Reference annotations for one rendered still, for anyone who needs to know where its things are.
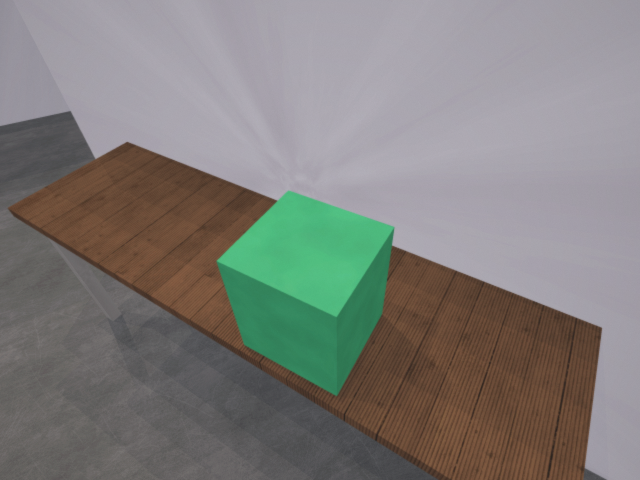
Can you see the carton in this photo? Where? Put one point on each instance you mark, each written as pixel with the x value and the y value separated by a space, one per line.
pixel 306 284

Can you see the table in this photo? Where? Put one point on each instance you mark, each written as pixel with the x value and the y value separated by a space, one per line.
pixel 465 380

